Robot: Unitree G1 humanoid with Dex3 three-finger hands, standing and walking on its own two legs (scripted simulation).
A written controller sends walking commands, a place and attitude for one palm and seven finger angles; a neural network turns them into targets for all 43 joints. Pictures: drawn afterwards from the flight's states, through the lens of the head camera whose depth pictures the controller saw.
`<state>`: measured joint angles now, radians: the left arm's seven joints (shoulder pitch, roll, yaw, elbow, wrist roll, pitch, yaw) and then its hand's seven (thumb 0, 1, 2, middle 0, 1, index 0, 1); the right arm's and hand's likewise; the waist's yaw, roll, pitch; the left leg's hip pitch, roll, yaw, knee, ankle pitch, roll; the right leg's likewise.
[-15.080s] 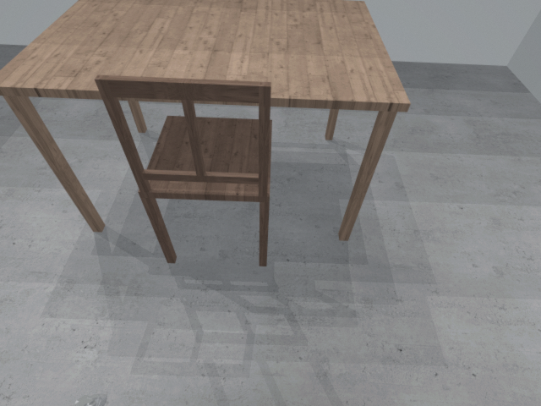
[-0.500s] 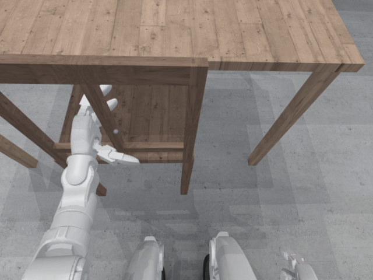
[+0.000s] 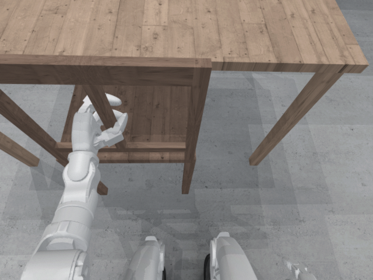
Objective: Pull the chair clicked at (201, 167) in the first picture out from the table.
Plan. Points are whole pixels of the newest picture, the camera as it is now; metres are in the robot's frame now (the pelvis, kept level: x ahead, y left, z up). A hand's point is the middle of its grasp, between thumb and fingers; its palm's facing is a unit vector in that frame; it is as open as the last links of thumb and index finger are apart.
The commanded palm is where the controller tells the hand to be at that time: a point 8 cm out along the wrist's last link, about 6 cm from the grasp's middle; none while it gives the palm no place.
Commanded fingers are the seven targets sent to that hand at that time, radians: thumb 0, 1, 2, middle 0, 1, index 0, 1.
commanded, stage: hook a spindle and tug to test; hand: left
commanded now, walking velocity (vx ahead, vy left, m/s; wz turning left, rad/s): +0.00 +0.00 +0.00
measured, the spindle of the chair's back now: (109, 120) +0.45 +0.18 +0.01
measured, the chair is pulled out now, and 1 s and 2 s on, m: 0.00 0.05 0.16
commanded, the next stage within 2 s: step backward, pulling the chair out in 0.66 s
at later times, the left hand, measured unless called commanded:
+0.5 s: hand (121, 139) +0.39 +0.14 +0.02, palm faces +0.01 -1.00 -0.01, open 5.4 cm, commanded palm +0.36 +0.18 +0.02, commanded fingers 0.00 0.90 0.90 -0.50 -1.45 -0.50 -1.45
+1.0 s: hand (121, 143) +0.38 +0.14 +0.04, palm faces +0.07 -0.99 -0.10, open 5.4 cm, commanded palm +0.36 +0.19 +0.04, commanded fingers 0.00 0.90 0.90 -0.50 -1.45 -0.50 -1.45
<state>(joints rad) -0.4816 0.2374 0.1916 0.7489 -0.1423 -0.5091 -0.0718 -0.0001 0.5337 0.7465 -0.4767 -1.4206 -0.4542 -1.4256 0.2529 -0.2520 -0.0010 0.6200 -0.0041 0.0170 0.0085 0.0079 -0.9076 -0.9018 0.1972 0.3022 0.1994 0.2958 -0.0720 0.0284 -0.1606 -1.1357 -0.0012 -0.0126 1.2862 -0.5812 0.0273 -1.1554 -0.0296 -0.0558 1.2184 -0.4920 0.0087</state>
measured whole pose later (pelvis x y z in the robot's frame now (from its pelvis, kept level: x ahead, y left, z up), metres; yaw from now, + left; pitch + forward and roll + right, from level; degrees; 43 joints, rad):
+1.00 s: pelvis +0.03 +0.00 +0.08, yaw +0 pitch +13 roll -1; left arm -0.26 0.17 0.06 0.68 -0.10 -0.19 0.10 0.07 0.71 0.79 -0.35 -1.17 -0.46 -1.45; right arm 0.25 -0.21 0.04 0.55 0.07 0.14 -0.11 0.01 -0.91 -0.90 0.20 0.30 0.20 0.30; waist -0.07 0.00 -0.04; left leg -0.60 -0.01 0.02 0.78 -0.41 0.03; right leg -0.64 -0.03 -0.02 0.75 -0.33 0.02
